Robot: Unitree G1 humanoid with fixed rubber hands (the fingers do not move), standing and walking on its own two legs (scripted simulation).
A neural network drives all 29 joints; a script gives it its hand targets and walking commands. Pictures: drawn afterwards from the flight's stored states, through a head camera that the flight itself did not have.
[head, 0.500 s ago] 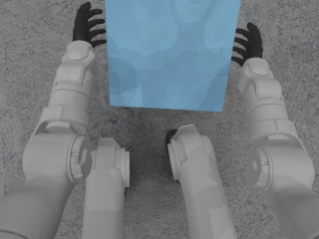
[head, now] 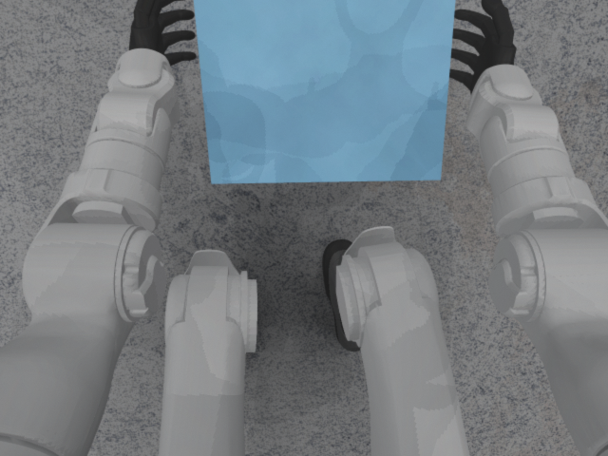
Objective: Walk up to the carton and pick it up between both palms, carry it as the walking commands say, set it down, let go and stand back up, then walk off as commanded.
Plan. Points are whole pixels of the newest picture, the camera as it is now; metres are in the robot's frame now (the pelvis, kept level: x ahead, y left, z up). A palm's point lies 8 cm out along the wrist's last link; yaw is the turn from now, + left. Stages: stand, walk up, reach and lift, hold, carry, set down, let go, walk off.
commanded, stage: set down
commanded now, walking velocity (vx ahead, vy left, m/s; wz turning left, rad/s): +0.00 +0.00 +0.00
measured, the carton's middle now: (322, 74) +0.53 -0.10 -0.25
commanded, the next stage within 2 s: none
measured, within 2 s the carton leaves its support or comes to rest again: rests again in 0.86 s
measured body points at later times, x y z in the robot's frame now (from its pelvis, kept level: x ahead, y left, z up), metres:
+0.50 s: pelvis +0.01 +0.02 +0.00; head +0.35 -0.02 +0.29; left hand +0.56 +0.07 -0.17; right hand +0.45 -0.29 -0.17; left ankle +0.11 +0.13 -0.34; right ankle +0.14 -0.12 -0.34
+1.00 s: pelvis +0.01 +0.01 -0.01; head +0.35 -0.02 +0.28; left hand +0.56 +0.07 -0.18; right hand +0.44 -0.29 -0.19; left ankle +0.11 +0.12 -0.34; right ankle +0.14 -0.12 -0.34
